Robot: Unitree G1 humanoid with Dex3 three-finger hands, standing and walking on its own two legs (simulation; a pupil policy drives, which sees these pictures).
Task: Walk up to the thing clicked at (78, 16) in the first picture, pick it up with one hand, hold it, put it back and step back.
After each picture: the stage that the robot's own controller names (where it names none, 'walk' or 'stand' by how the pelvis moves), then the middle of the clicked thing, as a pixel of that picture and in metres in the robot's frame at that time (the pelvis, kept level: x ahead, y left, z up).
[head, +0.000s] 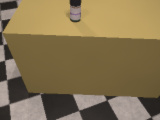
stand; (75, 1) +0.93 +0.04 +0.03
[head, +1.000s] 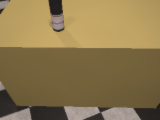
walk; (56, 9) +0.82 +0.17 +0.06
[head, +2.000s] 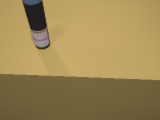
rise first; (37, 22) +0.58 +0.20 +0.07
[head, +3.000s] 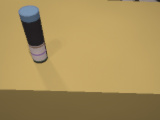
stand; (35, 37) +0.54 +0.20 +0.05
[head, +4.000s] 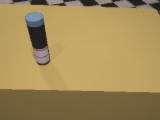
stand; (39, 41) +0.58 +0.20 +0.03
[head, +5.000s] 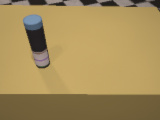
stand; (38, 44) +0.55 +0.20 +0.03
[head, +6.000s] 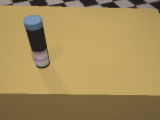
stand; (38, 44) +0.56 +0.20 +0.03
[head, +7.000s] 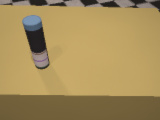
stand; (37, 45) +0.55 +0.20 +0.03
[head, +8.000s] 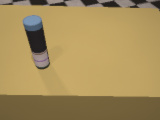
stand; (38, 45) +0.55 +0.20 +0.03
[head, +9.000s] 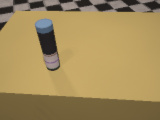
rise first; (49, 47) +0.55 +0.19 +0.03
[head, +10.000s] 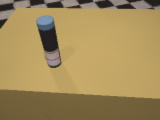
go down; (50, 44) +0.56 +0.19 +0.03
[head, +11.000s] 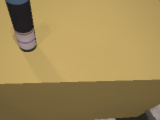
go down; (22, 22) +0.56 +0.17 +0.06
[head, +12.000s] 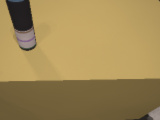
approach; (22, 21) +0.57 +0.18 +0.08
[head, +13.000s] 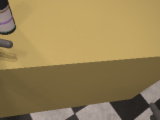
close in; out of the picture +0.58 +0.20 +0.11
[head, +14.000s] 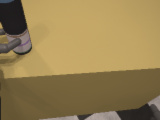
lift; (14, 23) +0.51 +0.17 +0.11
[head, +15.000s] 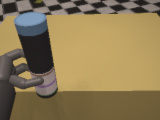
lift; (40, 61) +0.32 +0.12 +0.20
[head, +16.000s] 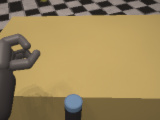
hold; (73, 118) +0.33 +0.06 -0.16
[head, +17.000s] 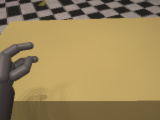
stand; out of the picture +0.27 -0.15 -0.73
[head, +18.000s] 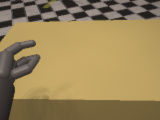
stand; out of the picture +0.29 -0.16 -0.74
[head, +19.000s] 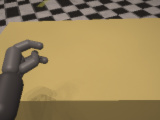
crouch; out of the picture +0.29 -0.16 -0.74
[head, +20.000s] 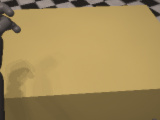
crouch; out of the picture +0.30 -0.16 -0.74
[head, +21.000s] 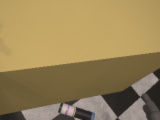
lower; (76, 112) +0.31 -0.16 -0.67
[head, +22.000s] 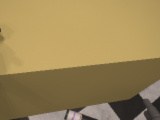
lower; (82, 119) +0.31 -0.16 -0.66
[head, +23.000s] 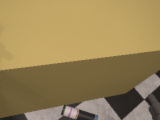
lower; (79, 114) +0.32 -0.16 -0.65
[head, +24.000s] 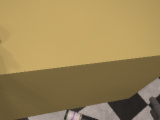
lower; (82, 119) +0.32 -0.16 -0.66
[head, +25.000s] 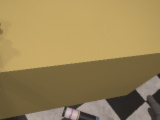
loosen; (80, 116) +0.32 -0.16 -0.65
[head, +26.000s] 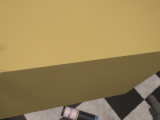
withdraw; (79, 115) +0.32 -0.16 -0.65
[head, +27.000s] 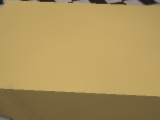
sink last; out of the picture +0.28 -0.17 -0.70
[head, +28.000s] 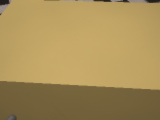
stand; out of the picture +0.31 -0.16 -0.71
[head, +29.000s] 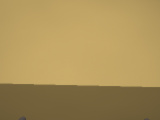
stand; out of the picture +0.30 -0.16 -0.70
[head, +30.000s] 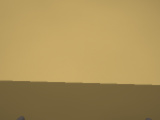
stand; out of the picture +0.30 -0.16 -0.69
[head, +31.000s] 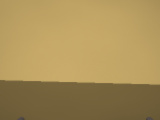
stand; out of the picture +0.30 -0.16 -0.68
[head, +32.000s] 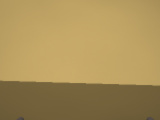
stand; out of the picture +0.30 -0.16 -0.68
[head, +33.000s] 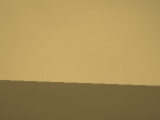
stand; out of the picture +0.30 -0.16 -0.70
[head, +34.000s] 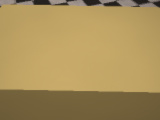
walk; out of the picture +0.30 -0.16 -0.75
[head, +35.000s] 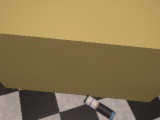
walk; (99, 107) +0.46 -0.16 -0.72
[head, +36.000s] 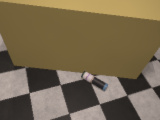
walk; (94, 80) +0.79 -0.18 -0.73
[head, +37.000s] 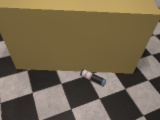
stand; (93, 77) +0.91 -0.13 -0.73
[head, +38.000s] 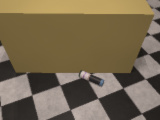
stand; (91, 78) +0.93 -0.11 -0.75
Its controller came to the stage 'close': yes
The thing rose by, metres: 0.19
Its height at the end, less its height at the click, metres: -0.77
